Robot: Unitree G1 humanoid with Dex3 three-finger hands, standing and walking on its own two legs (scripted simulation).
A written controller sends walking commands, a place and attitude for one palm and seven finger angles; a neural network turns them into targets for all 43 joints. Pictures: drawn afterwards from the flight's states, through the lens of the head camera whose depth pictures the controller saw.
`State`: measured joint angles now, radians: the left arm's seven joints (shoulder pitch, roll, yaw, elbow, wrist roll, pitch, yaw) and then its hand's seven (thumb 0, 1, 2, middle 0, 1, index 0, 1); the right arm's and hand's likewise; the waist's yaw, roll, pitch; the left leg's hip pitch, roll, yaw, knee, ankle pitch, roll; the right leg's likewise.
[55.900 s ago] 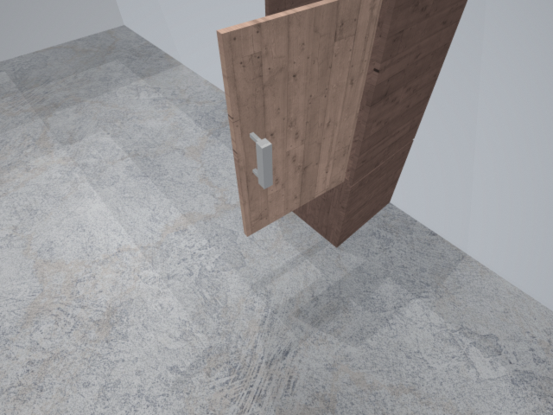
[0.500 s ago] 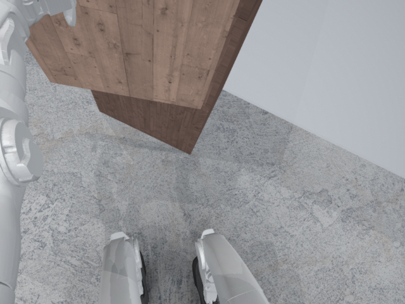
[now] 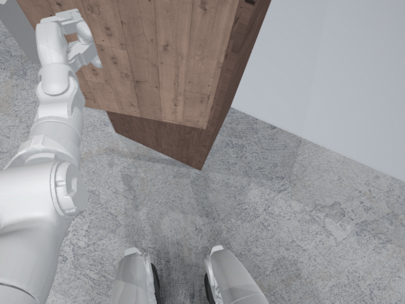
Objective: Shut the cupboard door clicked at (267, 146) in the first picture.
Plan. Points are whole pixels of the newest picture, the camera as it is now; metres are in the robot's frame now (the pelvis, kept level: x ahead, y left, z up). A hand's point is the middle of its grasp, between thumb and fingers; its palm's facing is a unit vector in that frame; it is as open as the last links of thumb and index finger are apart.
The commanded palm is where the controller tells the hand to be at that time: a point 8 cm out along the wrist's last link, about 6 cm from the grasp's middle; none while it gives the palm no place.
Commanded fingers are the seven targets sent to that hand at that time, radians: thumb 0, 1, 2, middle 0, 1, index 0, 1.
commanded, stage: pull the fist back off the door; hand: left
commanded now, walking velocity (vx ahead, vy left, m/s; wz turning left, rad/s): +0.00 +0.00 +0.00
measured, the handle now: (28, 24) +0.64 +0.23 +0.08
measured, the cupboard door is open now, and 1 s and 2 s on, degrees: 15 15 15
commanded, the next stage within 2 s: draw the hand back to the body in 0.44 s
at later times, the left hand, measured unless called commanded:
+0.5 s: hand (97, 85) +0.50 +0.12 +0.08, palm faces +0.10 -0.99 -0.04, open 3.1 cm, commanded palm +0.48 +0.16 +0.09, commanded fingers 0.00 0.90 0.90 -1.30 -1.50 -1.30 -1.50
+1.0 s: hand (36, 113) +0.40 +0.17 +0.16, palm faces +0.11 -0.99 -0.03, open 3.1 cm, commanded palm +0.35 +0.21 +0.17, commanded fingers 0.00 0.90 0.90 -1.22 -1.41 -1.22 -1.41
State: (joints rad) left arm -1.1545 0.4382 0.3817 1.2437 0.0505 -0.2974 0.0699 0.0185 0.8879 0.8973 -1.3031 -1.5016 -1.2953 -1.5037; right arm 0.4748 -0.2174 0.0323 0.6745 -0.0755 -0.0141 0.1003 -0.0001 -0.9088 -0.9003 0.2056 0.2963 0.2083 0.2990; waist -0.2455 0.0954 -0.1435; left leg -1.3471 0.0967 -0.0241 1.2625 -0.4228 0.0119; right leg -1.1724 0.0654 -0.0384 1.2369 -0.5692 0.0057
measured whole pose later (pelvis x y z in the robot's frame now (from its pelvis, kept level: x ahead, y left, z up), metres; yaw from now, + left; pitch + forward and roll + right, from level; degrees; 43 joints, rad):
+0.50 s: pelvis +0.02 -0.02 +0.02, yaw +3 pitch +23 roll -2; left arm -0.82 0.22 0.22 1.09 -0.03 -0.47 0.06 0.02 0.90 0.90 -1.31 -1.50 -1.30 -1.50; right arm 0.30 -0.25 -0.03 0.65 -0.04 0.04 0.07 0.00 -0.91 -0.90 0.20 0.30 0.20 0.30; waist -0.13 0.04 -0.16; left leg -1.14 0.07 -0.02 1.17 -0.42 -0.02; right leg -0.98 0.04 -0.04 1.18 -0.60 -0.02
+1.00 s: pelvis +0.02 -0.02 +0.07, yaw +3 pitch +12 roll -1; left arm -0.35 0.24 0.18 0.60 -0.18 -0.34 -0.08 0.02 0.90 0.90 -1.30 -1.50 -1.30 -1.50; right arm 0.35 -0.25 -0.01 0.63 0.05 0.03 -0.01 0.01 -0.91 -0.90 0.20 0.30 0.21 0.30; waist -0.06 0.05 -0.12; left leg -0.77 0.07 0.01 0.91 -0.34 -0.01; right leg -0.62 0.04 -0.02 0.91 -0.49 -0.02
